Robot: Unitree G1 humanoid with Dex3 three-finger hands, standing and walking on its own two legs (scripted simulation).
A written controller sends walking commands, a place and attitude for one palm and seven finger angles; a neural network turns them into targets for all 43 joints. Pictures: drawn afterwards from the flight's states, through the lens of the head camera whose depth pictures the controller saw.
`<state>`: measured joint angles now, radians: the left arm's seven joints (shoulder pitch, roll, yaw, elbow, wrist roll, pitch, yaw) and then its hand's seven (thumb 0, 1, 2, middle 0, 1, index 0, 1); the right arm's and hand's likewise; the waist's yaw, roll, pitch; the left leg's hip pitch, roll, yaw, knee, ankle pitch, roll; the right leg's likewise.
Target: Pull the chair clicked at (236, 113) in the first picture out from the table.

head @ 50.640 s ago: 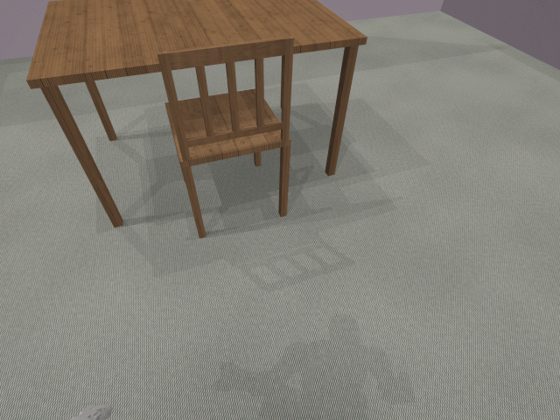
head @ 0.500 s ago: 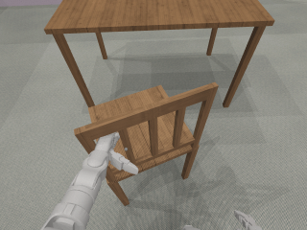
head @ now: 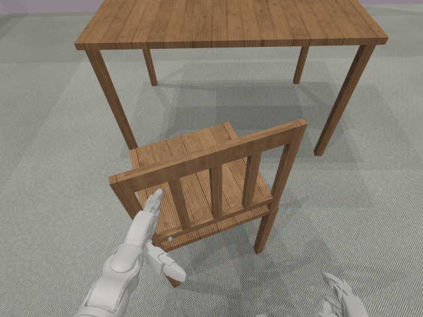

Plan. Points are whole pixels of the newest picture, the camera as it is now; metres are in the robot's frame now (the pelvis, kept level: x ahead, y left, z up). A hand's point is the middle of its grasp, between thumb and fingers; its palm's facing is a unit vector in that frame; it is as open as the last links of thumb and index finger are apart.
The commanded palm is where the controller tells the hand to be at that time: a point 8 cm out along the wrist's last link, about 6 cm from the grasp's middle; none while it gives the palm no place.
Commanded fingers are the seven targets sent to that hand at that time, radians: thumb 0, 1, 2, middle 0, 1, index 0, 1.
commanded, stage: draw the fingers out of the gap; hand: left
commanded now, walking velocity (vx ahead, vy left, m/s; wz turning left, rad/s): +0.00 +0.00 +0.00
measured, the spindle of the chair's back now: (216, 193) +0.41 +0.00 -0.09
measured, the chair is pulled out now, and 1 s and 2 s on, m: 0.47 0.47 0.47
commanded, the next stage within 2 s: draw the hand back to the body in 0.36 s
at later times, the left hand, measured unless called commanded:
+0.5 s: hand (163, 274) +0.21 +0.09 -0.02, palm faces -0.20 -0.97 -0.13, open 17.5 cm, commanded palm +0.20 +0.14 +0.01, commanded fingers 0.00 -0.55 0.20 0.00 0.00 0.00 0.00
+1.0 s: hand (108, 258) +0.21 +0.16 +0.08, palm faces +0.06 -1.00 -0.08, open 17.4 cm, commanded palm +0.17 +0.21 +0.09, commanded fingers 0.00 -0.30 0.32 -0.04 -0.05 -0.04 -0.05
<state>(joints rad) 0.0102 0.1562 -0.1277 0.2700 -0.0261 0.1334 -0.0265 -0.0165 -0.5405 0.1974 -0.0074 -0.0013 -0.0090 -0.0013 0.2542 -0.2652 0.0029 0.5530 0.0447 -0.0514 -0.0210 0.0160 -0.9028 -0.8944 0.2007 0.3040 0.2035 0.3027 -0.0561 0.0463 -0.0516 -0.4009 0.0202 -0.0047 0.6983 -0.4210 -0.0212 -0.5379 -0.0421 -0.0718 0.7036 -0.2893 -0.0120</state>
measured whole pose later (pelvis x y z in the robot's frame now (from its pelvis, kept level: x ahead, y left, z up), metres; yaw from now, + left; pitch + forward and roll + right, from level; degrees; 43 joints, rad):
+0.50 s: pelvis +0.01 +0.01 -0.01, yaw +1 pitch +7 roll +0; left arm 0.36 0.15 -0.23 -0.09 0.02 0.19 0.00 -0.02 -0.54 0.20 -0.01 0.00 -0.01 0.00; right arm 0.25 -0.25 0.03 0.46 0.04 -0.07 -0.02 0.02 -0.90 -0.89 0.20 0.30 0.21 0.30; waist -0.04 0.05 -0.09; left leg -0.44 0.00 -0.02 0.79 -0.48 0.00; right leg -0.56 -0.06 -0.08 0.78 -0.34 0.01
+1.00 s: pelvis +0.01 +0.01 -0.02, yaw +1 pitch +8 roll -1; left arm 0.54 0.21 0.03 -0.39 -0.21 -0.16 -0.04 -0.02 -0.52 0.21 -0.01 -0.01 -0.01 -0.01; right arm 0.25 -0.22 0.01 0.52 0.06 -0.16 -0.04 0.02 -0.90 -0.89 0.20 0.30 0.20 0.30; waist 0.00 0.07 -0.10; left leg -0.49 0.03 -0.04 0.88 -0.52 -0.02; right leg -0.60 -0.04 -0.10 0.84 -0.37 -0.01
